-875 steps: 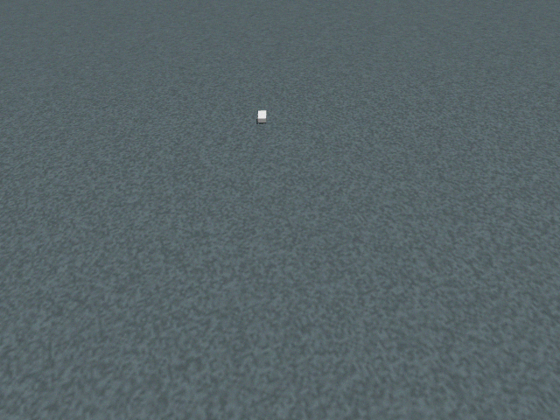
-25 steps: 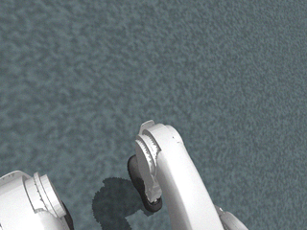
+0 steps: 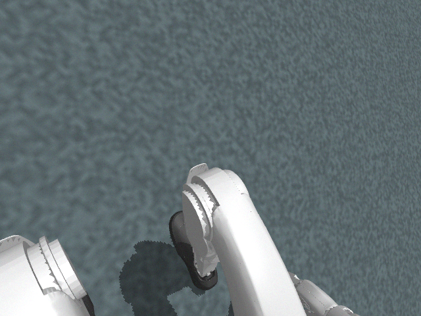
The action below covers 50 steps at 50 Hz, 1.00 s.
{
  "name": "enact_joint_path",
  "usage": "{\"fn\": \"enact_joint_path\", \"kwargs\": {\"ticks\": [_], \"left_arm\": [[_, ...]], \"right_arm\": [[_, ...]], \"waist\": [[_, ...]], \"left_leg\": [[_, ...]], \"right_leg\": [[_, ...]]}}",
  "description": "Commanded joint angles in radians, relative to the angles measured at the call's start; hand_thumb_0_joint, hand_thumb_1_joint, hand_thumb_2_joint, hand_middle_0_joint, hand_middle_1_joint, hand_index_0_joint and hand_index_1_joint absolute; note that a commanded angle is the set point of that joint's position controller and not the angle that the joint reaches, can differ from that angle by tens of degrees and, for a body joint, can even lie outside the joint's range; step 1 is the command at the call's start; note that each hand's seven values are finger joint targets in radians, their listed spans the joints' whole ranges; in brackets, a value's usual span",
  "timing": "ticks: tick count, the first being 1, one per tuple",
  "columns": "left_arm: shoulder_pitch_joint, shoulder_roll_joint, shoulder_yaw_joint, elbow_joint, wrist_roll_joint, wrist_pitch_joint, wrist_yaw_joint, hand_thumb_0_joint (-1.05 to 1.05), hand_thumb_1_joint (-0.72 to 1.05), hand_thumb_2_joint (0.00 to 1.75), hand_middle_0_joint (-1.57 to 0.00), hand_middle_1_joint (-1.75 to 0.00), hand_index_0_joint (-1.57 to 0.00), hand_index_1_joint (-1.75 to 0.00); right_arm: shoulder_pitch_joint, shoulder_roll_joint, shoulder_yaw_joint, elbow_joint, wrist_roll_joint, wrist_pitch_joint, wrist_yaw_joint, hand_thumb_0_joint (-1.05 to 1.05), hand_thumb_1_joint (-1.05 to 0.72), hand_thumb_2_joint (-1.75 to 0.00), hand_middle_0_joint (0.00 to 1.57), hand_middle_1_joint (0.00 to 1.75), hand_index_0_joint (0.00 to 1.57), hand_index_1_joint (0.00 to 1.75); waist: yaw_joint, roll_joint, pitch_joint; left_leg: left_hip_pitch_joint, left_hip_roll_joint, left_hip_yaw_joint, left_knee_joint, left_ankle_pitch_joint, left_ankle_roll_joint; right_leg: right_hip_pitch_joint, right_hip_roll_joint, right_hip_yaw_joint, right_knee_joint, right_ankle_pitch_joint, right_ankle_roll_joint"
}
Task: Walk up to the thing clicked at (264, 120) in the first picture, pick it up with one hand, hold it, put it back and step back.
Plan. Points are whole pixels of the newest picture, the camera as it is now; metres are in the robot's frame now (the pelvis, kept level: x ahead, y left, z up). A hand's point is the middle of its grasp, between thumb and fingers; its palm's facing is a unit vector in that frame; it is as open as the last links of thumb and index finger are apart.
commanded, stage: rest palm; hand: left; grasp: from above
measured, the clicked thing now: out of the picture +0.48 +0.33 -0.29
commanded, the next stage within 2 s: close in 0.70 s
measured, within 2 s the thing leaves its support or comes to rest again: neither
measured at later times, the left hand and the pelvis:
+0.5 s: hand out of the picture +0.46 +0.32 -0.26, palm faces -0.46 -0.15 -0.87, open 14.4 cm; pelvis +0.00 +0.00 +0.00, yaw -1 degrees
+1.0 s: hand out of the picture +0.46 +0.32 -0.26, palm faces -0.44 -0.16 -0.88, open 14.0 cm; pelvis -0.01 +0.00 +0.00, yaw -2 degrees
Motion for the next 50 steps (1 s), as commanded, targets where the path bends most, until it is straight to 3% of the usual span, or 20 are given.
{"fn": "enact_joint_path", "kwargs": {"ticks": [1, 2, 4, 7, 8, 10, 12, 13, 14, 18, 21, 25, 29, 33, 37, 38, 40, 42, 44, 50], "left_arm": [[-0.262, 0.199, -0.015, -0.095, -0.003, -0.009, 0.063, 0.0, -0.6, 1.06, -0.07, -0.92, -0.03, -0.95], [-0.274, 0.214, 0.001, -0.108, -0.003, -0.011, 0.071, 0.0, -0.58, 1.04, -0.06, -0.92, -0.04, -0.95], [-0.252, 0.189, -0.022, -0.072, -0.003, -0.006, 0.077, 0.0, -0.59, 1.04, -0.06, -0.92, -0.03, -0.95], [-0.289, 0.22, -0.006, -0.091, -0.005, 0.0, 0.093, 0.0, -0.59, 1.04, -0.07, -0.93, -0.04, -0.96], [-0.281, 0.194, -0.031, -0.085, -0.004, 0.003, 0.093, 0.0, -0.6, 1.05, -0.06, -0.92, -0.03, -0.96], [-0.253, 0.196, -0.021, -0.056, -0.005, 0.014, 0.098, 0.0, -0.58, 1.04, -0.07, -0.93, -0.04, -0.96], [-0.292, 0.234, -0.001, -0.093, -0.006, 0.016, 0.107, 0.0, -0.57, 1.03, -0.06, -0.94, -0.04, -0.96], [-0.284, 0.243, 0.008, -0.071, -0.013, 0.018, 0.111, 0.0, -0.58, 1.02, -0.06, -0.94, -0.04, -0.96], [-0.242, 0.208, -0.02, -0.013, -0.01, 0.026, 0.108, 0.0, -0.58, 1.03, -0.07, -0.94, -0.04, -0.97], [-0.273, 0.243, 0.003, -0.051, -0.018, 0.024, 0.108, 0.0, -0.57, 1.02, -0.06, -0.95, -0.04, -0.97], [-0.243, 0.208, -0.019, -0.011, -0.023, 0.023, 0.1, 0.0, -0.56, 1.02, -0.07, -0.95, -0.05, -0.97], [-0.284, 0.269, 0.004, -0.088, -0.027, 0.01, 0.108, 0.0, -0.56, 1.02, -0.07, -0.96, -0.05, -0.98], [-0.244, 0.212, -0.029, -0.026, -0.032, 0.009, 0.11, 0.0, -0.56, 1.03, -0.07, -0.97, -0.05, -0.99], [-0.271, 0.261, -0.012, -0.076, -0.026, 0.012, 0.122, 0.0, -0.56, 1.03, -0.08, -0.96, -0.05, -0.98], [-0.235, 0.209, -0.029, -0.012, -0.033, 0.019, 0.125, 0.0, -0.55, 1.03, -0.07, -0.97, -0.05, -0.99], [-0.241, 0.211, -0.041, -0.023, -0.034, 0.02, 0.123, 0.0, -0.55, 1.03, -0.07, -0.97, -0.05, -0.99], [-0.258, 0.269, -0.016, -0.044, -0.033, 0.021, 0.128, 0.0, -0.53, 1.05, -0.09, -0.99, -0.07, -1.01], [-0.267, 0.284, 0.002, -0.064, -0.026, 0.022, 0.136, 0.0, -0.5, 0.97, -0.09, -0.98, -0.09, -0.99], [-0.235, 0.239, -0.027, -0.018, -0.026, 0.03, 0.125, 0.0, -0.49, 0.96, -0.09, -0.99, -0.09, -0.99], [-0.266, 0.288, -0.002, -0.035, -0.035, 0.026, 0.122, 0.0, -0.47, 0.95, -0.1, -0.99, -0.1, -0.99]], "right_arm": [[0.208, -0.318, -0.089, 0.017, -0.002, 0.003, -0.007, 0.0, -0.9, -0.9, 0.2, 0.3, 0.2, 0.3], [0.223, -0.321, -0.089, 0.027, -0.006, 0.004, -0.005, 0.0, -0.89, -0.9, 0.2, 0.3, 0.2, 0.3], [0.206, -0.322, -0.087, 0.021, -0.01, -0.002, -0.005, 0.0, -0.9, -0.9, 0.2, 0.3, 0.2, 0.3], [0.2, -0.328, -0.083, 0.021, -0.006, -0.013, -0.001, 0.0, -0.9, -0.9, 0.2, 0.3, 0.2, 0.3], [0.186, -0.326, -0.085, 0.013, -0.002, -0.017, -0.001, 0.0, -0.9, -0.9, 0.2, 0.3, 0.2, 0.3], [0.211, -0.335, -0.082, 0.018, -0.009, -0.02, 0.002, 0.0, -0.9, -0.9, 0.2, 0.3, 0.2, 0.3], [0.204, -0.335, -0.077, 0.016, -0.005, -0.023, 0.001, 0.0, -0.9, -0.9, 0.2, 0.3, 0.2, 0.3], [0.196, -0.333, -0.074, 0.02, -0.007, -0.023, 0.0, 0.0, -0.9, -0.9, 0.2, 0.3, 0.2, 0.3], [0.187, -0.334, -0.071, 0.01, -0.01, -0.023, 0.001, 0.0, -0.9, -0.9, 0.2, 0.3, 0.2, 0.3], [0.186, -0.338, -0.064, 0.012, -0.006, -0.031, 0.001, 0.0, -0.9, -0.9, 0.2, 0.3, 0.2, 0.3], [0.18, -0.333, -0.052, 0.005, -0.011, -0.037, 0.009, 0.0, -0.9, -0.9, 0.2, 0.3, 0.2, 0.3], [0.195, -0.353, -0.057, 0.004, -0.01, -0.04, 0.005, 0.0, -0.9, -0.9, 0.2, 0.3, 0.2, 0.3], [0.189, -0.336, -0.038, 0.008, -0.013, -0.044, 0.011, 0.0, -0.9, -0.9, 0.2, 0.3, 0.2, 0.3], [0.193, -0.359, -0.049, 0.009, -0.014, -0.048, 0.009, 0.0, -0.9, -0.9, 0.2, 0.3, 0.2, 0.3], [0.188, -0.341, -0.031, 0.014, -0.019, -0.055, 0.019, 0.0, -0.9, -0.9, 0.2, 0.3, 0.2, 0.3], [0.182, -0.351, -0.037, 0.015, -0.019, -0.056, 0.019, 0.0, -0.9, -0.9, 0.2, 0.3, 0.2, 0.3], [0.182, -0.365, -0.04, 0.007, -0.014, -0.056, 0.013, 0.0, -0.9, -0.9, 0.2, 0.3, 0.2, 0.3], [0.182, -0.357, -0.04, 0.015, -0.017, -0.054, 0.015, 0.0, -0.9, -0.9, 0.2, 0.3, 0.2, 0.3], [0.175, -0.355, -0.034, 0.007, -0.018, -0.059, 0.019, 0.0, -0.89, -0.9, 0.2, 0.3, 0.2, 0.3], [0.177, -0.36, -0.026, 0.003, -0.019, -0.05, 0.012, 0.0, -0.89, -0.9, 0.2, 0.3, 0.2, 0.3]], "waist": [[-0.057, 0.531, -0.649], [-0.061, 0.554, -0.658], [-0.068, 0.525, -0.644], [-0.058, 0.576, -0.658], [-0.06, 0.559, -0.647], [-0.079, 0.522, -0.63], [-0.062, 0.562, -0.671], [-0.058, 0.572, -0.659], [-0.075, 0.541, -0.611], [-0.07, 0.564, -0.631], [-0.088, 0.533, -0.568], [-0.075, 0.551, -0.644], [-0.096, 0.522, -0.589], [-0.082, 0.567, -0.623], [-0.098, 0.552, -0.586], [-0.102, 0.549, -0.577], [-0.09, 0.544, -0.594], [-0.075, 0.591, -0.624], [-0.095, 0.545, -0.582], [-0.096, 0.555, -0.605]], "left_leg": [[0.52, 0.027, 0.139, -0.235, 0.259, 0.041], [0.531, 0.028, 0.135, -0.244, 0.267, 0.038], [0.523, 0.03, 0.136, -0.238, 0.266, 0.041], [0.558, 0.031, 0.128, -0.248, 0.279, 0.032], [0.553, 0.033, 0.129, -0.245, 0.274, 0.033], [0.524, 0.032, 0.136, -0.232, 0.282, 0.04], [0.55, 0.031, 0.131, -0.241, 0.295, 0.036], [0.545, 0.034, 0.127, -0.247, 0.284, 0.033], [0.516, 0.034, 0.13, -0.25, 0.252, 0.036], [0.54, 0.035, 0.12, -0.247, 0.272, 0.032], [0.499, 0.034, 0.118, -0.247, 0.224, 0.034], [0.531, 0.035, 0.12, -0.247, 0.253, 0.036], [0.511, 0.038, 0.114, -0.237, 0.254, 0.034], [0.543, 0.041, 0.116, -0.247, 0.271, 0.03], [0.537, 0.042, 0.109, -0.239, 0.278, 0.028], [0.531, 0.043, 0.111, -0.239, 0.273, 0.029], [0.521, 0.04, 0.118, -0.242, 0.252, 0.034], [0.557, 0.046, 0.11, -0.255, 0.282, 0.024], [0.528, 0.043, 0.112, -0.237, 0.266, 0.031], [0.529, 0.044, 0.104, -0.255, 0.258, 0.03]], "right_leg": [[0.352, 0.036, -0.152, -0.197, 0.31, -0.091], [0.358, 0.034, -0.157, -0.195, 0.311, -0.093], [0.367, 0.039, -0.154, -0.2, 0.317, -0.09], [0.342, 0.035, -0.163, -0.182, 0.318, -0.096], [0.335, 0.038, -0.163, -0.186, 0.316, -0.096], [0.38, 0.041, -0.155, -0.2, 0.336, -0.085], [0.375, 0.037, -0.158, -0.19, 0.338, -0.091], [0.366, 0.036, -0.161, -0.19, 0.326, -0.094], [0.361, 0.04, -0.16, -0.2, 0.305, -0.093], [0.359, 0.037, -0.164, -0.184, 0.316, -0.094], [0.341, 0.037, -0.172, -0.184, 0.281, -0.091], [0.391, 0.039, -0.164, -0.198, 0.309, -0.089], [0.38, 0.042, -0.174, -0.194, 0.316, -0.085], [0.398, 0.043, -0.17, -0.2, 0.328, -0.089], [0.376, 0.04, -0.18, -0.186, 0.333, -0.086], [0.379, 0.046, -0.178, -0.193, 0.334, -0.085], [0.399, 0.045, -0.169, -0.214, 0.321, -0.085], [0.4, 0.043, -0.174, -0.197, 0.332, -0.092], [0.385, 0.044, -0.177, -0.192, 0.327, -0.085], [0.398, 0.042, -0.177, -0.205, 0.317, -0.089]]}}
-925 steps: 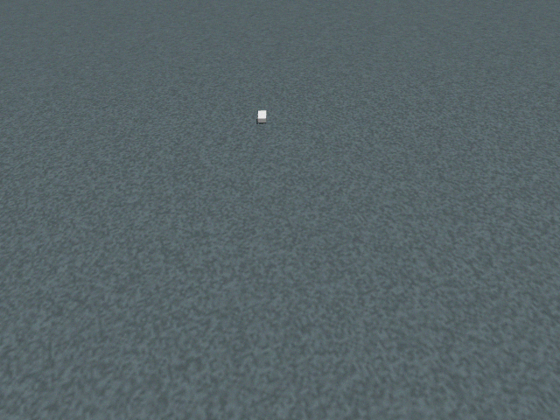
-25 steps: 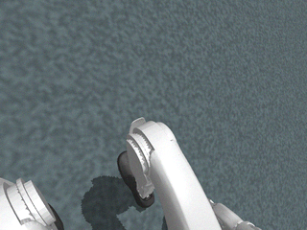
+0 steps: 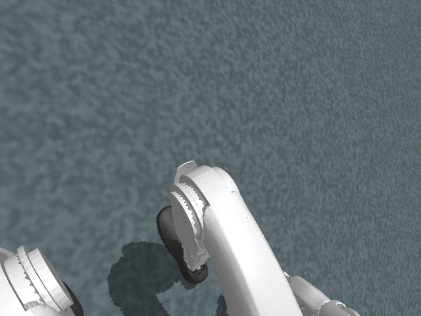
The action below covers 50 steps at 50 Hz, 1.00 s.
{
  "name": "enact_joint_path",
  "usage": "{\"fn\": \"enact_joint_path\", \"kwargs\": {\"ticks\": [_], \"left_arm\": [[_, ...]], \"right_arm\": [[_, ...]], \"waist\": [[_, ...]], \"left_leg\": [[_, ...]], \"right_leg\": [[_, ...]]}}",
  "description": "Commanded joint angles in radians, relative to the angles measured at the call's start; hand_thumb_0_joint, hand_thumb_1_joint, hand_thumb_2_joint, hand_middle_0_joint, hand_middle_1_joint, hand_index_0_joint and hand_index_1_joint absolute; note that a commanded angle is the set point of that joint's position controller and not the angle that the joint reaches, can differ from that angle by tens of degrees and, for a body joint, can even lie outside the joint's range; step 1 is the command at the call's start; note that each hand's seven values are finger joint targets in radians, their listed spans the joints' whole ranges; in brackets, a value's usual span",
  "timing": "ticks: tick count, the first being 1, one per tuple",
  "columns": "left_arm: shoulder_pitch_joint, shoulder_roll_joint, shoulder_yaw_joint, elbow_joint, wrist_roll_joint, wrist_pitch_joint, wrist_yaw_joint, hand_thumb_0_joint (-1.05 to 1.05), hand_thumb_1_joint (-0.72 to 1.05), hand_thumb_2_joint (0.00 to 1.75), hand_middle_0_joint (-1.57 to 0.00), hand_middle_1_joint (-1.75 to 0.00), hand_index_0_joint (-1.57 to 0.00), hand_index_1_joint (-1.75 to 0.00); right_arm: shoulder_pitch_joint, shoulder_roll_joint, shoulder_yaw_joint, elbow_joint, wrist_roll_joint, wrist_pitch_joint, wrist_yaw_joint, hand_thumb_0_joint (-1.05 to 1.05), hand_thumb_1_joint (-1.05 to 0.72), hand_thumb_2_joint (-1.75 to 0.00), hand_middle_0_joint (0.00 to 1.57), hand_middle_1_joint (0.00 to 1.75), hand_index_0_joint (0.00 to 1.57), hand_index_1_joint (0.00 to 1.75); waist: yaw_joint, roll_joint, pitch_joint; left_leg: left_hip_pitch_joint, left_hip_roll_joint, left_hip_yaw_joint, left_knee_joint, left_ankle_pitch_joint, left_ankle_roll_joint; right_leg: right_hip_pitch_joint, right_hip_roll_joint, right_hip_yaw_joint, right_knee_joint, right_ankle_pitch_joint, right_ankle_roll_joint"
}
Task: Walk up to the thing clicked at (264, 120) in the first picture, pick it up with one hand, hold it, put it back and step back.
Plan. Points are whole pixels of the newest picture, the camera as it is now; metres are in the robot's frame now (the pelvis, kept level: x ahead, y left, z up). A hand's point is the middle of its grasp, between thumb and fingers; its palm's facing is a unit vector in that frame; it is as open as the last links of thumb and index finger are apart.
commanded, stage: close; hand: left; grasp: from above
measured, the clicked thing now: out of the picture +0.48 +0.34 -0.29
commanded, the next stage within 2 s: settle in 1.46 s
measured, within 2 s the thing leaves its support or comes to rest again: leaves its support in 1.86 s
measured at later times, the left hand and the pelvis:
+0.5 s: hand out of the picture +0.46 +0.33 -0.26, palm faces -0.44 -0.16 -0.88, open 13.3 cm; pelvis +0.00 +0.00 +0.00, yaw +0 degrees
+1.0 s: hand out of the picture +0.46 +0.34 -0.27, palm faces -0.45 -0.17 -0.88, open 11.9 cm; pelvis +0.00 +0.00 +0.00, yaw -1 degrees
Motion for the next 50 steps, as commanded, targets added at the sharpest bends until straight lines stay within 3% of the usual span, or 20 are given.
{"fn": "enact_joint_path", "kwargs": {"ticks": [1, 3, 8, 11, 18, 22, 24, 28, 31, 33, 35, 37, 39, 43, 46, 48, 50], "left_arm": [[-0.23, 0.21, -0.005, -0.098, -0.016, -0.002, 0.03, 0.0, -0.47, 0.95, -0.09, -0.99, -0.1, -0.99], [-0.231, 0.213, -0.015, -0.102, -0.017, -0.007, 0.023, 0.0, -0.45, 0.95, -0.1, -1.0, -0.11, -0.99], [-0.229, 0.21, -0.027, -0.108, -0.021, -0.019, 0.006, 0.0, -0.44, 0.93, -0.12, -0.99, -0.12, -0.98], [-0.258, 0.216, -0.022, -0.151, -0.023, -0.032, 0.007, 0.0, -0.42, 0.92, -0.12, -0.98, -0.13, -0.97], [-0.236, 0.227, -0.034, -0.12, -0.003, -0.035, 0.019, 0.0, -0.37, 0.89, -0.16, -0.95, -0.16, -0.94], [-0.275, 0.254, -0.004, -0.16, -0.008, -0.032, 0.037, 0.0, -0.35, 0.87, -0.18, -0.92, -0.18, -0.91], [-0.232, 0.213, -0.028, -0.114, -0.009, -0.018, 0.033, 0.0, -0.32, 0.84, -0.2, -0.9, -0.21, -0.89], [-0.291, 0.261, -0.008, -0.175, -0.01, -0.007, 0.033, 0.0, -0.29, 0.84, -0.23, -0.88, -0.24, -0.87], [-0.218, 0.212, -0.021, -0.084, -0.019, 0.011, 0.015, 0.0, -0.27, 0.81, -0.24, -0.87, -0.25, -0.86], [-0.232, 0.21, -0.031, -0.111, -0.03, 0.008, 0.001, 0.0, -0.24, 0.81, -0.26, -0.86, -0.27, -0.85], [-0.269, 0.285, 0.008, -0.2, -0.023, 0.0, 0.001, 0.0, -0.21, 0.81, -0.28, -0.86, -0.29, -0.85], [-0.221, 0.231, -0.013, -0.128, -0.024, 0.003, -0.008, 0.0, -0.2, 0.76, -0.29, -0.84, -0.3, -0.82], [-0.215, 0.198, -0.033, -0.118, -0.033, -0.007, -0.011, 0.0, -0.17, 0.75, -0.3, -0.83, -0.32, -0.81], [-0.243, 0.267, -0.004, -0.186, -0.012, -0.029, -0.008, 0.0, -0.1, 0.74, -0.36, -0.82, -0.38, -0.8], [-0.194, 0.184, -0.046, -0.106, -0.022, -0.03, -0.007, 0.0, -0.06, 0.74, -0.38, -0.8, -0.4, -0.78], [-0.234, 0.244, -0.019, -0.143, -0.016, -0.041, 0.003, 0.0, -0.01, 0.76, -0.42, -0.81, -0.44, -0.79], [-0.243, 0.261, -0.011, -0.163, -0.005, -0.041, 0.001, 0.0, 0.04, 0.74, -0.46, -0.79, -0.48, -0.78]], "right_arm": [[0.194, -0.336, -0.092, 0.024, 0.007, 0.009, -0.012, 0.0, -0.9, -0.9, 0.2, 0.3, 0.2, 0.3], [0.197, -0.339, -0.09, 0.019, 0.002, 0.014, -0.017, 0.0, -0.89, -0.9, 0.2, 0.3, 0.2, 0.3], [0.197, -0.332, -0.085, 0.018, 0.005, 0.02, -0.022, 0.0, -0.9, -0.9, 0.2, 0.3, 0.2, 0.3], [0.201, -0.326, -0.077, 0.023, 0.005, 0.025, -0.022, 0.0, -0.89, -0.9, 0.2, 0.3, 0.2, 0.3], [0.19, -0.341, -0.081, 0.01, -0.001, 0.033, -0.029, 0.0, -0.89, -0.9, 0.2, 0.3, 0.2, 0.3], [0.187, -0.331, -0.076, 0.014, 0.001, 0.025, -0.03, 0.0, -0.89, -0.9, 0.2, 0.3, 0.2, 0.3], [0.195, -0.333, -0.081, 0.017, 0.003, 0.021, -0.026, 0.0, -0.89, -0.9, 0.2, 0.3, 0.2, 0.3], [0.199, -0.348, -0.094, 0.018, 0.006, 0.021, -0.03, 0.0, -0.89, -0.9, 0.2, 0.3, 0.2, 0.3], [0.195, -0.333, -0.082, 0.016, 0.006, 0.02, -0.026, 0.0, -0.89, -0.9, 0.2, 0.3, 0.2, 0.3], [0.202, -0.342, -0.09, 0.014, 0.011, 0.022, -0.027, 0.0, -0.89, -0.9, 0.2, 0.3, 0.2, 0.3], [0.206, -0.34, -0.08, 0.012, 0.013, 0.028, -0.031, 0.0, -0.89, -0.9, 0.2, 0.3, 0.2, 0.3], [0.195, -0.335, -0.085, 0.014, 0.01, 0.03, -0.027, 0.0, -0.89, -0.9, 0.2, 0.3, 0.2, 0.3], [0.188, -0.331, -0.078, 0.006, 0.014, 0.032, -0.027, 0.0, -0.89, -0.9, 0.2, 0.3, 0.2, 0.3], [0.198, -0.336, -0.077, 0.018, 0.009, 0.035, -0.03, 0.0, -0.89, -0.9, 0.2, 0.3, 0.2, 0.3], [0.187, -0.325, -0.067, 0.008, 0.005, 0.035, -0.025, 0.0, -0.89, -0.9, 0.2, 0.3, 0.2, 0.3], [0.193, -0.336, -0.062, 0.011, 0.002, 0.039, -0.03, 0.0, -0.89, -0.9, 0.2, 0.3, 0.2, 0.3], [0.192, -0.337, -0.064, 0.021, -0.001, 0.037, -0.029, 0.0, -0.89, -0.9, 0.2, 0.3, 0.2, 0.3]], "waist": [[-0.062, 0.572, -0.627], [-0.073, 0.565, -0.631], [-0.068, 0.562, -0.619], [-0.062, 0.596, -0.665], [-0.068, 0.577, -0.61], [-0.053, 0.597, -0.659], [-0.069, 0.571, -0.626], [-0.059, 0.629, -0.662], [-0.07, 0.58, -0.619], [-0.074, 0.57, -0.606], [-0.05, 0.621, -0.704], [-0.052, 0.612, -0.665], [-0.073, 0.563, -0.607], [-0.049, 0.639, -0.684], [-0.073, 0.571, -0.597], [-0.065, 0.593, -0.613], [-0.057, 0.634, -0.625]], "left_leg": [[0.508, 0.034, 0.128, -0.251, 0.251, 0.02], [0.508, 0.035, 0.13, -0.257, 0.246, 0.021], [0.496, 0.034, 0.131, -0.254, 0.233, 0.023], [0.532, 0.038, 0.121, -0.253, 0.278, 0.017], [0.503, 0.034, 0.128, -0.26, 0.235, 0.02], [0.531, 0.039, 0.12, -0.258, 0.251, 0.016], [0.51, 0.037, 0.129, -0.246, 0.257, 0.021], [0.542, 0.042, 0.124, -0.262, 0.274, 0.014], [0.508, 0.038, 0.125, -0.25, 0.251, 0.018], [0.497, 0.036, 0.129, -0.253, 0.246, 0.02], [0.565, 0.042, 0.12, -0.259, 0.311, 0.014], [0.549, 0.041, 0.122, -0.252, 0.309, 0.014], [0.5, 0.039, 0.121, -0.247, 0.276, 0.018], [0.574, 0.044, 0.119, -0.251, 0.324, 0.009], [0.514, 0.039, 0.12, -0.24, 0.292, 0.016], [0.524, 0.042, 0.114, -0.255, 0.276, 0.014], [0.55, 0.045, 0.111, -0.251, 0.282, 0.007]], "right_leg": [[0.352, 0.025, -0.155, -0.174, 0.294, -0.093], [0.374, 0.034, -0.155, -0.19, 0.293, -0.092], [0.366, 0.029, -0.155, -0.188, 0.283, -0.091], [0.372, 0.026, -0.159, -0.18, 0.312, -0.093], [0.359, 0.032, -0.158, -0.186, 0.282, -0.095], [0.356, 0.027, -0.158, -0.182, 0.292, -0.094], [0.366, 0.029, -0.153, -0.186, 0.308, -0.089], [0.361, 0.028, -0.151, -0.181, 0.31, -0.097], [0.348, 0.025, -0.155, -0.181, 0.296, -0.093], [0.359, 0.03, -0.152, -0.191, 0.292, -0.092], [0.389, 0.024, -0.15, -0.186, 0.333, -0.094], [0.36, 0.025, -0.154, -0.172, 0.324, -0.098], [0.357, 0.03, -0.16, -0.184, 0.304, -0.095], [0.368, 0.024, -0.156, -0.174, 0.328, -0.099], [0.354, 0.029, -0.164, -0.175, 0.316, -0.093], [0.351, 0.025, -0.162, -0.181, 0.304, -0.094], [0.326, 0.021, -0.162, -0.168, 0.298, -0.097]]}}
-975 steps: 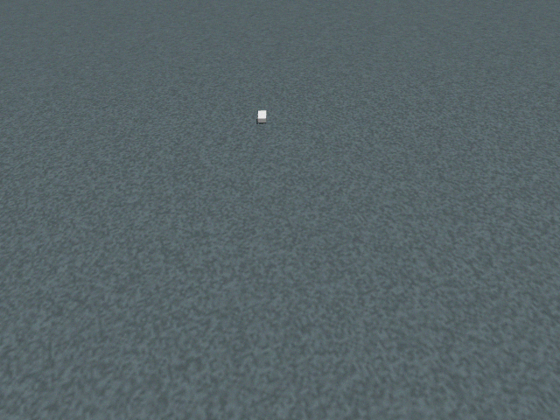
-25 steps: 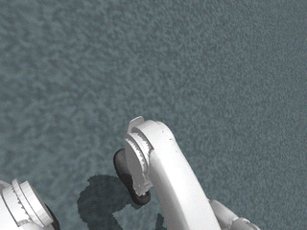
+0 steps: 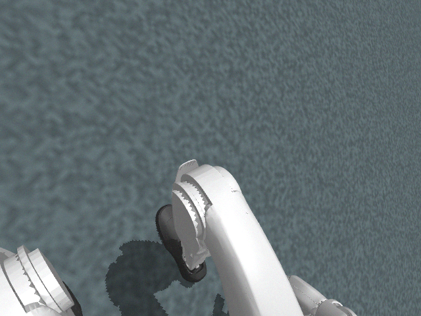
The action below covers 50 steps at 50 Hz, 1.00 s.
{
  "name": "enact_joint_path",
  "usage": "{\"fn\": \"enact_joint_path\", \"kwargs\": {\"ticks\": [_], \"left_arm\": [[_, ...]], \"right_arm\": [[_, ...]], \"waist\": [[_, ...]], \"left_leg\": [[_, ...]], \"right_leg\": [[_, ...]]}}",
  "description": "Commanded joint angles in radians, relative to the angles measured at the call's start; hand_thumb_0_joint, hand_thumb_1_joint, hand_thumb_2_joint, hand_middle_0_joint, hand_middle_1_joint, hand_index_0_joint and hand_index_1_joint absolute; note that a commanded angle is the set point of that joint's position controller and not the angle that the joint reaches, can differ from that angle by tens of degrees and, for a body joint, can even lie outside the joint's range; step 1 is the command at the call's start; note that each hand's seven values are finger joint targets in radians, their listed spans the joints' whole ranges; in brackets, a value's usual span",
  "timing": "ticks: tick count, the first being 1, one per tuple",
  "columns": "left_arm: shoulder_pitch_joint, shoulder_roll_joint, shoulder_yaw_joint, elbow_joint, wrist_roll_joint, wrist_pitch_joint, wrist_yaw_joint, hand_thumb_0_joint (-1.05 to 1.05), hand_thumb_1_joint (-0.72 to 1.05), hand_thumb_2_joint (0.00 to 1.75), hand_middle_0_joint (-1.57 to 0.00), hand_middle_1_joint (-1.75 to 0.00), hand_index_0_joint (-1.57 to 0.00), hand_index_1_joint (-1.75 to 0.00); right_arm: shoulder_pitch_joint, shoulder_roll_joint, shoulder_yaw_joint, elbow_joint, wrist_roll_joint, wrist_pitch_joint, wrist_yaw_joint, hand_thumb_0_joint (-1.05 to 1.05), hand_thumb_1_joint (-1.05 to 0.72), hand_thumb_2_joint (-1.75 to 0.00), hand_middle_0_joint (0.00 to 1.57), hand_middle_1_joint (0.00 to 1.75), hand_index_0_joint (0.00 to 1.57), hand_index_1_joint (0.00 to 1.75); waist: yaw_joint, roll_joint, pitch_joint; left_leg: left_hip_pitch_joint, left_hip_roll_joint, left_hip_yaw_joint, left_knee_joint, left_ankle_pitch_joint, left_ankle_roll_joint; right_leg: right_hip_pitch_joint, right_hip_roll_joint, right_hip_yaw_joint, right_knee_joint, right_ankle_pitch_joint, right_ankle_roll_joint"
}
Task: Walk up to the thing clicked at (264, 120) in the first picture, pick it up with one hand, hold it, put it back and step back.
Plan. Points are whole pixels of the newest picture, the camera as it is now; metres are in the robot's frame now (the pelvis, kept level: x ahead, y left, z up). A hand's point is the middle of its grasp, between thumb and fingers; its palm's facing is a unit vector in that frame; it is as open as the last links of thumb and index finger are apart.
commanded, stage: close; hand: left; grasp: from above
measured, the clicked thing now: out of the picture +0.47 +0.35 -0.29
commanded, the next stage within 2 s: settle in 0.46 s
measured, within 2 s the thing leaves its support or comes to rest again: leaves its support in 0.86 s
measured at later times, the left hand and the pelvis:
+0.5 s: hand out of the picture +0.46 +0.34 -0.26, palm faces -0.44 -0.16 -0.88, open 11.7 cm; pelvis +0.00 +0.00 +0.00, yaw +0 degrees
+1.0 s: hand out of the picture +0.47 +0.35 -0.24, palm faces -0.40 -0.16 -0.90, open 11.5 cm; pelvis +0.00 +0.00 +0.00, yaw +0 degrees
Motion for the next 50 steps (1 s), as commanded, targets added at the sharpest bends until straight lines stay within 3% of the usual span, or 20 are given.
{"fn": "enact_joint_path", "kwargs": {"ticks": [1, 9, 11, 14, 17, 19, 25, 28, 29, 31, 32, 36, 38, 40, 43, 45, 46, 48, 49, 50], "left_arm": [[-0.229, 0.214, 0.007, -0.095, 0.0, -0.01, 0.046, 0.0, 0.06, 0.75, -0.48, -0.79, -0.49, -0.77], [-0.23, 0.212, -0.008, -0.084, -0.009, -0.005, 0.057, 0.0, 0.17, 0.75, -0.58, -0.75, -0.59, -0.74], [-0.253, 0.236, 0.015, -0.106, -0.01, -0.006, 0.061, 0.0, 0.2, 0.73, -0.6, -0.73, -0.61, -0.72], [-0.218, 0.205, -0.005, -0.069, -0.013, -0.001, 0.061, 0.0, 0.23, 0.74, -0.63, -0.72, -0.63, -0.71], [-0.242, 0.226, 0.004, -0.088, -0.015, 0.001, 0.058, 0.0, 0.26, 0.74, -0.65, -0.72, -0.66, -0.71], [-0.22, 0.205, -0.007, -0.075, -0.017, 0.008, 0.051, 0.0, 0.28, 0.72, -0.67, -0.68, -0.68, -0.68], [-0.244, 0.225, 0.01, -0.115, -0.017, 0.006, 0.048, 0.0, 0.38, 0.75, -0.75, -0.68, -0.75, -0.68], [-0.211, 0.21, -0.003, -0.09, -0.023, 0.011, 0.038, 0.0, 0.41, 0.77, -0.78, -0.68, -0.78, -0.68], [-0.22, 0.199, -0.005, -0.092, -0.022, 0.011, 0.033, 0.0, 0.33, 0.72, -0.76, -0.72, -0.78, -0.71], [-0.246, 0.246, 0.018, -0.152, -0.022, 0.008, 0.03, 0.0, 0.32, 0.69, -0.74, -0.69, -0.76, -0.68], [-0.224, 0.234, 0.011, -0.109, -0.017, 0.014, 0.026, 0.0, 0.31, 0.65, -0.74, -0.66, -0.76, -0.65], [-0.223, 0.239, 0.02, -0.154, -0.016, 0.015, 0.014, 0.0, 0.34, 0.65, -0.76, -0.66, -0.78, -0.64], [-0.272, 0.284, 0.06, -0.247, -0.009, 0.015, 0.01, 0.0, 0.38, 0.64, -0.79, -0.66, -0.81, -0.64], [-0.249, 0.243, 0.047, -0.238, -0.009, 0.021, 0.008, 0.0, 0.38, 0.63, -0.8, -0.63, -0.82, -0.62], [-0.232, 0.233, 0.062, -0.23, -0.002, 0.034, 0.004, 0.0, 0.43, 0.63, -0.81, -0.64, -0.84, -0.62], [-0.276, 0.254, 0.093, -0.348, 0.002, 0.037, -0.008, 0.0, 0.47, 0.65, -0.84, -0.64, -0.87, -0.62], [-0.229, 0.235, 0.089, -0.311, -0.001, 0.049, -0.017, 0.0, 0.48, 0.65, -0.86, -0.64, -0.88, -0.62], [-0.257, 0.19, 0.073, -0.388, -0.008, 0.05, -0.042, 0.0, 0.52, 0.63, -0.88, -0.64, -0.9, -0.61], [-0.205, 0.194, 0.084, -0.368, -0.015, 0.059, -0.053, 0.0, 0.53, 0.65, -0.87, -0.65, -0.9, -0.62], [-0.218, 0.13, 0.036, -0.405, -0.023, 0.06, -0.074, 0.0, 0.54, 0.65, -0.88, -0.65, -0.91, -0.62]], "right_arm": [[0.195, -0.338, -0.09, 0.025, -0.007, 0.01, -0.014, 0.0, -0.89, -0.9, 0.2, 0.3, 0.2, 0.3], [0.195, -0.338, -0.082, 0.023, -0.006, 0.004, -0.02, 0.0, -0.89, -0.9, 0.2, 0.3, 0.2, 0.3], [0.194, -0.336, -0.079, 0.031, -0.005, 0.005, -0.02, 0.0, -0.89, -0.9, 0.2, 0.3, 0.2, 0.3], [0.191, -0.334, -0.079, 0.023, -0.008, 0.008, -0.022, 0.0, -0.89, -0.9, 0.2, 0.3, 0.2, 0.3], [0.195, -0.333, -0.081, 0.027, -0.005, 0.01, -0.023, 0.0, -0.89, -0.9, 0.2, 0.3, 0.2, 0.3], [0.205, -0.329, -0.077, 0.03, -0.006, 0.009, -0.02, 0.0, -0.89, -0.9, 0.2, 0.3, 0.2, 0.3], [0.204, -0.332, -0.084, 0.031, -0.003, 0.015, -0.021, 0.0, -0.89, -0.9, 0.2, 0.3, 0.2, 0.3], [0.202, -0.33, -0.082, 0.03, -0.003, 0.018, -0.022, 0.0, -0.89, -0.9, 0.2, 0.3, 0.2, 0.3], [0.201, -0.334, -0.08, 0.025, -0.002, 0.014, -0.021, 0.0, -0.91, -0.9, 0.2, 0.3, 0.2, 0.3], [0.208, -0.333, -0.085, 0.037, 0.004, 0.017, -0.023, 0.0, -0.91, -0.9, 0.2, 0.3, 0.2, 0.3], [0.213, -0.333, -0.09, 0.032, -0.001, 0.019, -0.024, 0.0, -0.91, -0.9, 0.2, 0.3, 0.2, 0.3], [0.207, -0.336, -0.097, 0.021, 0.007, 0.022, -0.026, 0.0, -0.91, -0.9, 0.2, 0.3, 0.2, 0.3], [0.217, -0.343, -0.112, 0.029, 0.005, 0.024, -0.025, 0.0, -0.91, -0.9, 0.2, 0.3, 0.2, 0.3], [0.209, -0.345, -0.134, 0.016, 0.007, 0.029, -0.026, 0.0, -0.91, -0.9, 0.2, 0.3, 0.2, 0.3], [0.225, -0.339, -0.146, 0.02, 0.009, 0.034, -0.023, 0.0, -0.9, -0.9, 0.2, 0.3, 0.2, 0.3], [0.236, -0.343, -0.17, 0.024, 0.018, 0.034, -0.019, 0.0, -0.9, -0.9, 0.2, 0.3, 0.2, 0.3], [0.23, -0.336, -0.174, 0.021, 0.02, 0.036, -0.017, 0.0, -0.9, -0.9, 0.2, 0.3, 0.2, 0.3], [0.243, -0.334, -0.19, 0.012, 0.028, 0.041, -0.012, 0.0, -0.9, -0.9, 0.2, 0.3, 0.2, 0.3], [0.238, -0.33, -0.201, 0.015, 0.036, 0.045, -0.012, 0.0, -0.9, -0.9, 0.2, 0.3, 0.2, 0.3], [0.226, -0.313, -0.204, 0.001, 0.044, 0.045, -0.01, 0.0, -0.9, -0.9, 0.2, 0.3, 0.2, 0.3]], "waist": [[-0.072, 0.616, -0.643], [-0.082, 0.584, -0.608], [-0.071, 0.6, -0.646], [-0.087, 0.575, -0.625], [-0.076, 0.595, -0.63], [-0.089, 0.578, -0.621], [-0.072, 0.605, -0.649], [-0.08, 0.588, -0.637], [-0.081, 0.577, -0.615], [-0.066, 0.624, -0.649], [-0.068, 0.617, -0.643], [-0.062, 0.61, -0.653], [-0.039, 0.679, -0.718], [-0.033, 0.691, -0.739], [-0.035, 0.673, -0.723], [-0.01, 0.734, -0.77], [-0.002, 0.715, -0.763], [-0.008, 0.728, -0.797], [0.013, 0.704, -0.802], [0.018, 0.701, -0.811]], "left_leg": [[0.555, 0.049, 0.112, -0.262, 0.275, 0.004], [0.51, 0.043, 0.122, -0.253, 0.228, 0.013], [0.526, 0.047, 0.114, -0.255, 0.25, 0.008], [0.516, 0.048, 0.115, -0.258, 0.253, 0.01], [0.514, 0.045, 0.118, -0.26, 0.244, 0.01], [0.511, 0.046, 0.123, -0.25, 0.263, 0.013], [0.52, 0.046, 0.121, -0.256, 0.276, 0.009], [0.518, 0.046, 0.126, -0.252, 0.278, 0.013], [0.504, 0.043, 0.124, -0.247, 0.268, 0.011], [0.535, 0.048, 0.121, -0.258, 0.286, 0.007], [0.54, 0.044, 0.126, -0.266, 0.274, 0.008], [0.526, 0.04, 0.135, -0.256, 0.269, 0.01], [0.585, 0.045, 0.131, -0.264, 0.308, 0.0], [0.601, 0.044, 0.13, -0.275, 0.303, -0.003], [0.57, 0.036, 0.142, -0.268, 0.302, 0.003], [0.612, 0.037, 0.14, -0.269, 0.334, -0.008], [0.609, 0.037, 0.147, -0.264, 0.339, -0.004], [0.602, 0.029, 0.154, -0.271, 0.339, -0.003], [0.597, 0.029, 0.158, -0.271, 0.34, 0.001], [0.588, 0.025, 0.165, -0.278, 0.324, 0.004]], "right_leg": [[0.344, 0.03, -0.157, -0.166, 0.297, -0.095], [0.348, 0.029, -0.15, -0.181, 0.28, -0.088], [0.345, 0.023, -0.153, -0.172, 0.295, -0.09], [0.366, 0.032, -0.156, -0.18, 0.303, -0.088], [0.355, 0.028, -0.153, -0.181, 0.292, -0.091], [0.371, 0.029, -0.15, -0.184, 0.312, -0.087], [0.365, 0.028, -0.152, -0.182, 0.311, -0.092], [0.382, 0.032, -0.148, -0.19, 0.317, -0.089], [0.352, 0.025, -0.152, -0.181, 0.303, -0.093], [0.36, 0.024, -0.148, -0.183, 0.313, -0.093], [0.368, 0.027, -0.145, -0.184, 0.302, -0.095], [0.372, 0.025, -0.142, -0.186, 0.299, -0.098], [0.361, 0.022, -0.141, -0.176, 0.316, -0.103], [0.351, 0.025, -0.145, -0.173, 0.305, -0.11], [0.356, 0.029, -0.142, -0.175, 0.311, -0.11], [0.32, 0.018, -0.14, -0.167, 0.317, -0.119], [0.317, 0.021, -0.136, -0.172, 0.317, -0.118], [0.332, 0.02, -0.133, -0.175, 0.324, -0.12], [0.329, 0.021, -0.128, -0.177, 0.326, -0.12], [0.324, 0.021, -0.12, -0.185, 0.316, -0.119]]}}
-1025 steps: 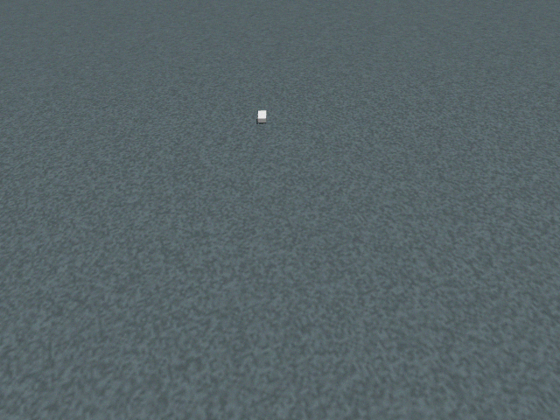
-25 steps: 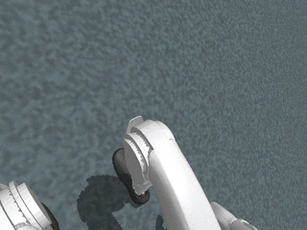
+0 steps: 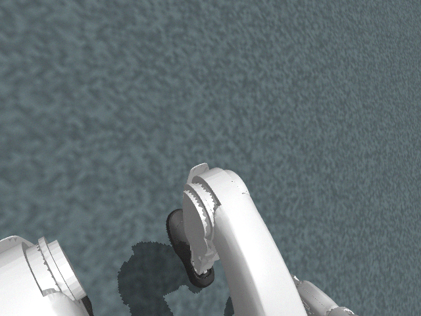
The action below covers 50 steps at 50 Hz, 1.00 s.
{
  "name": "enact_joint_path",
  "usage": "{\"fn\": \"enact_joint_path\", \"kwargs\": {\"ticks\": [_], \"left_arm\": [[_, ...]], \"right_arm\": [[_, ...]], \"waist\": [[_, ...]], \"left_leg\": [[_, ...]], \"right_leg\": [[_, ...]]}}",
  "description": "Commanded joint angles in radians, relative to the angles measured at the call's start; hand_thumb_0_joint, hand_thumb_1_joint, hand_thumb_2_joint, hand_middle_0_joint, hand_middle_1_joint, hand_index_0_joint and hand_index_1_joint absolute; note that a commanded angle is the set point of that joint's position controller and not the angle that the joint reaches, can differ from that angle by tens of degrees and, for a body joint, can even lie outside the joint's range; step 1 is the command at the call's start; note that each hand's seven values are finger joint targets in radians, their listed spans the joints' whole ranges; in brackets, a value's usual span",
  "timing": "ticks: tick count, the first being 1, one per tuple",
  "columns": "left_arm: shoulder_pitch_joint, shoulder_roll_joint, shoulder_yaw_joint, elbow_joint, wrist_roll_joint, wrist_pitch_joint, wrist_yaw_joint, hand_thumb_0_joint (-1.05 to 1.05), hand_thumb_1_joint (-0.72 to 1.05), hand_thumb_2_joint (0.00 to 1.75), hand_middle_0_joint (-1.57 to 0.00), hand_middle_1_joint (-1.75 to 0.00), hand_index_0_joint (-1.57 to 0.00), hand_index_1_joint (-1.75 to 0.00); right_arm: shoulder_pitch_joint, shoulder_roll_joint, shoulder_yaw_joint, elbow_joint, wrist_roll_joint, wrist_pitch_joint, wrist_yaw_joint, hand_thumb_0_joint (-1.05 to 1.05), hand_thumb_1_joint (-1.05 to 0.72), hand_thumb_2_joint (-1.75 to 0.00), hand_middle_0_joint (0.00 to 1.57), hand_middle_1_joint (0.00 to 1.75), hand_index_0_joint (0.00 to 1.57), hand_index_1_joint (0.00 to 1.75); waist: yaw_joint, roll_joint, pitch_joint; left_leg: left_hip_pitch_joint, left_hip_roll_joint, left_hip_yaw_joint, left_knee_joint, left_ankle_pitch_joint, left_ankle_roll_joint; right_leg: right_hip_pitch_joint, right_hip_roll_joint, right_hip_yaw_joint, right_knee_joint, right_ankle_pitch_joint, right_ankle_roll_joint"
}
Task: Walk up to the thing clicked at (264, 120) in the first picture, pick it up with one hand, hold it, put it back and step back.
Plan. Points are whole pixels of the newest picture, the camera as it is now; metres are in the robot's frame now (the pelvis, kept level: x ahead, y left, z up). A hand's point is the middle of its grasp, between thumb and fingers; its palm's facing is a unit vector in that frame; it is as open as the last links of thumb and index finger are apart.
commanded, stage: settle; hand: left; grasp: from above
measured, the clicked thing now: out of the picture +0.48 +0.36 -0.27
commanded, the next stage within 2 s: lift in 0.46 s
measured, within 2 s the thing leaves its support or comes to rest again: neither
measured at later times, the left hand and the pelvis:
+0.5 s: hand out of the picture +0.46 +0.36 -0.15, palm faces -0.45 -0.12 -0.89, open 11.4 cm; pelvis -0.01 -0.01 +0.01, yaw +5 degrees
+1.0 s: hand out of the picture +0.42 +0.36 -0.07, palm faces -0.47 -0.16 -0.87, open 11.4 cm; pelvis -0.01 -0.01 +0.06, yaw +8 degrees
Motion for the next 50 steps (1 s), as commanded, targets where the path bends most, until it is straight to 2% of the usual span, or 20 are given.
{"fn": "enact_joint_path", "kwargs": {"ticks": [1, 3, 4, 5, 6, 8, 9, 13, 14, 15, 19, 20, 21, 26, 28, 36, 40, 43, 48, 50], "left_arm": [[-0.291, 0.193, -0.023, -0.283, -0.035, 0.013, -0.003, 0.0, 0.54, 0.64, -0.89, -0.63, -0.92, -0.61], [-0.254, 0.194, -0.009, -0.295, -0.041, 0.025, -0.035, 0.0, 0.58, 0.65, -0.91, -0.64, -0.94, -0.61], [-0.269, 0.145, -0.033, -0.305, -0.048, 0.026, -0.055, 0.0, 0.59, 0.65, -0.92, -0.63, -0.95, -0.6], [-0.23, 0.174, 0.0, -0.267, -0.046, 0.036, -0.065, 0.0, 0.61, 0.66, -0.94, -0.63, -0.97, -0.6], [-0.251, 0.123, -0.023, -0.287, -0.053, 0.039, -0.081, 0.0, 0.64, 0.68, -0.96, -0.63, -0.99, -0.6], [-0.317, 0.093, -0.05, -0.367, -0.058, 0.031, -0.109, 0.0, 0.67, 0.66, -0.99, -0.62, -1.02, -0.59], [-0.279, 0.079, -0.051, -0.332, -0.059, 0.035, -0.123, 0.0, 0.69, 0.65, -1.0, -0.6, -1.03, -0.57], [-0.298, 0.097, -0.044, -0.38, -0.054, 0.023, -0.174, 0.0, 0.75, 0.69, -1.07, -0.59, -1.09, -0.57], [-0.296, 0.108, -0.039, -0.392, -0.052, 0.021, -0.183, 0.0, 0.75, 0.68, -1.08, -0.57, -1.1, -0.56], [-0.293, 0.09, -0.046, -0.388, -0.05, 0.02, -0.191, 0.0, 0.78, 0.69, -1.1, -0.58, -1.12, -0.56], [-0.333, 0.088, -0.036, -0.411, -0.056, 0.01, -0.199, 0.0, 0.79, 0.67, -1.09, -0.58, -1.12, -0.56], [-0.315, 0.093, -0.033, -0.39, -0.054, 0.014, -0.2, 0.0, 0.78, 0.67, -1.09, -0.57, -1.12, -0.55], [-0.323, 0.078, -0.038, -0.401, -0.053, 0.014, -0.203, 0.0, 0.79, 0.68, -1.11, -0.57, -1.12, -0.55], [-0.346, 0.088, -0.041, -0.424, -0.053, 0.011, -0.223, 0.0, 0.8, 0.72, -1.11, -0.58, -1.12, -0.57], [-0.342, 0.098, -0.035, -0.439, -0.056, 0.013, -0.233, 0.0, 0.73, 0.62, -1.03, -0.55, -1.06, -0.51], [-0.261, 0.069, -0.021, -0.536, -0.106, 0.045, -0.306, 0.0, 0.8, 0.62, -1.07, -0.62, -1.11, -0.58], [-0.205, 0.047, -0.017, -0.6, -0.129, 0.05, -0.344, 0.0, 0.82, 0.63, -1.09, -0.61, -1.13, -0.56], [-0.187, 0.049, -0.004, -0.69, -0.151, 0.042, -0.363, 0.0, 0.81, 0.6, -1.07, -0.61, -1.12, -0.56], [-0.122, 0.002, -0.009, -0.769, -0.183, 0.031, -0.393, 0.0, 0.81, 0.64, -1.08, -0.6, -1.12, -0.56], [-0.103, -0.023, -0.022, -0.812, -0.194, 0.026, -0.404, 0.0, 0.82, 0.65, -1.08, -0.62, -1.12, -0.58]], "right_arm": [[0.193, -0.312, -0.14, 0.013, 0.025, 0.017, -0.006, 0.0, -0.9, -0.9, 0.2, 0.3, 0.2, 0.3], [0.214, -0.319, -0.164, 0.021, 0.037, 0.027, -0.003, 0.0, -0.89, -0.9, 0.2, 0.3, 0.2, 0.3], [0.211, -0.316, -0.173, 0.005, 0.048, 0.03, 0.001, 0.0, -0.89, -0.9, 0.2, 0.3, 0.2, 0.3], [0.235, -0.317, -0.185, 0.03, 0.052, 0.041, 0.0, 0.0, -0.89, -0.89, 0.2, 0.3, 0.2, 0.3], [0.237, -0.315, -0.193, 0.019, 0.06, 0.05, 0.0, 0.0, -0.89, -0.9, 0.2, 0.3, 0.2, 0.3], [0.223, -0.299, -0.196, -0.001, 0.068, 0.061, -0.001, 0.0, -0.89, -0.9, 0.2, 0.3, 0.2, 0.3], [0.226, -0.3, -0.204, -0.001, 0.077, 0.064, -0.004, 0.0, -0.89, -0.89, 0.2, 0.3, 0.2, 0.3], [0.234, -0.285, -0.218, -0.009, 0.086, 0.093, -0.017, 0.0, -0.89, -0.89, 0.2, 0.3, 0.2, 0.3], [0.228, -0.283, -0.218, -0.012, 0.09, 0.1, -0.023, 0.0, -0.89, -0.9, 0.2, 0.3, 0.2, 0.3], [0.232, -0.275, -0.221, -0.019, 0.093, 0.107, -0.026, 0.0, -0.89, -0.9, 0.2, 0.3, 0.2, 0.3], [0.238, -0.27, -0.231, -0.025, 0.098, 0.131, -0.045, 0.0, -0.88, -0.89, 0.2, 0.3, 0.2, 0.3], [0.231, -0.265, -0.234, -0.023, 0.101, 0.135, -0.05, 0.0, -0.88, -0.89, 0.2, 0.3, 0.2, 0.3], [0.236, -0.259, -0.235, -0.025, 0.097, 0.137, -0.053, 0.0, -0.88, -0.89, 0.2, 0.3, 0.2, 0.3], [0.234, -0.251, -0.243, -0.026, 0.104, 0.158, -0.077, 0.0, -0.88, -0.89, 0.2, 0.3, 0.2, 0.3], [0.236, -0.244, -0.244, -0.029, 0.106, 0.166, -0.083, 0.0, -0.87, -0.89, 0.2, 0.3, 0.2, 0.3], [0.267, -0.235, -0.281, -0.03, 0.134, 0.204, -0.105, 0.0, -0.9, -0.9, 0.2, 0.3, 0.2, 0.3], [0.264, -0.224, -0.305, -0.035, 0.147, 0.223, -0.115, 0.0, -0.9, -0.9, 0.2, 0.3, 0.2, 0.3], [0.264, -0.207, -0.323, -0.034, 0.16, 0.234, -0.123, 0.0, -0.9, -0.9, 0.2, 0.3, 0.2, 0.3], [0.251, -0.193, -0.356, -0.03, 0.18, 0.245, -0.141, 0.0, -0.89, -0.9, 0.2, 0.3, 0.2, 0.3], [0.247, -0.176, -0.363, -0.03, 0.188, 0.247, -0.146, 0.0, -0.89, -0.9, 0.2, 0.3, 0.2, 0.3]], "waist": [[-0.012, 0.679, -0.775], [0.01, 0.673, -0.797], [0.002, 0.664, -0.766], [0.007, 0.64, -0.774], [-0.001, 0.624, -0.753], [0.005, 0.629, -0.801], [0.016, 0.591, -0.782], [0.029, 0.557, -0.813], [0.048, 0.547, -0.831], [0.04, 0.548, -0.839], [0.038, 0.522, -0.826], [0.053, 0.52, -0.814], [0.039, 0.521, -0.824], [0.053, 0.517, -0.856], [0.071, 0.529, -0.888], [0.116, 0.537, -0.949], [0.136, 0.513, -0.949], [0.162, 0.504, -1.025], [0.188, 0.478, -0.992], [0.198, 0.453, -1.035]], "left_leg": [[0.625, 0.027, 0.156, -0.266, 0.33, 0.008], [0.627, 0.022, 0.159, -0.269, 0.351, 0.006], [0.61, 0.017, 0.16, -0.271, 0.343, 0.005], [0.607, 0.019, 0.16, -0.284, 0.327, 0.009], [0.588, 0.015, 0.158, -0.288, 0.31, 0.007], [0.594, 0.011, 0.166, -0.292, 0.313, 0.011], [0.584, 0.007, 0.166, -0.292, 0.303, 0.014], [0.541, -0.002, 0.192, -0.295, 0.281, 0.022], [0.546, -0.004, 0.195, -0.295, 0.285, 0.024], [0.556, -0.006, 0.196, -0.3, 0.285, 0.024], [0.53, -0.014, 0.202, -0.316, 0.248, 0.026], [0.539, -0.014, 0.206, -0.319, 0.245, 0.025], [0.543, -0.015, 0.211, -0.315, 0.253, 0.027], [0.542, -0.017, 0.218, -0.332, 0.219, 0.03], [0.553, -0.017, 0.223, -0.343, 0.234, 0.029], [0.645, -0.027, 0.234, -0.401, 0.303, 0.026], [0.652, -0.031, 0.246, -0.425, 0.278, 0.032], [0.679, -0.032, 0.253, -0.458, 0.27, 0.039], [0.725, -0.037, 0.25, -0.535, 0.217, 0.041], [0.752, -0.033, 0.255, -0.56, 0.211, 0.049]], "right_leg": [[0.358, 0.032, -0.12, -0.183, 0.327, -0.097], [0.336, 0.026, -0.118, -0.177, 0.33, -0.101], [0.307, 0.022, -0.117, -0.175, 0.321, -0.108], [0.322, 0.022, -0.113, -0.181, 0.31, -0.102], [0.291, 0.019, -0.112, -0.184, 0.293, -0.107], [0.311, 0.016, -0.104, -0.189, 0.307, -0.105], [0.29, 0.013, -0.101, -0.191, 0.296, -0.107], [0.343, 0.008, -0.08, -0.211, 0.283, -0.103], [0.339, 0.008, -0.078, -0.212, 0.282, -0.106], [0.342, 0.007, -0.076, -0.214, 0.281, -0.103], [0.326, 0.002, -0.071, -0.23, 0.243, -0.108], [0.316, 0.002, -0.066, -0.229, 0.239, -0.109], [0.328, 0.001, -0.065, -0.234, 0.246, -0.105], [0.324, 0.0, -0.053, -0.245, 0.209, -0.109], [0.342, 0.0, -0.047, -0.245, 0.218, -0.112], [0.363, -0.014, -0.036, -0.277, 0.26, -0.115], [0.375, -0.019, -0.02, -0.315, 0.229, -0.119], [0.42, -0.022, -0.003, -0.336, 0.229, -0.112], [0.398, -0.032, 0.014, -0.394, 0.177, -0.119], [0.439, -0.03, 0.022, -0.417, 0.185, -0.111]]}}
